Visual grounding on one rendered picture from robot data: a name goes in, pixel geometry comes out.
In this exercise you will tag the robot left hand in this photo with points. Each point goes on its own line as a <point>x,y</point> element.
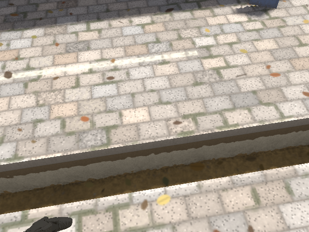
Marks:
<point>53,224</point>

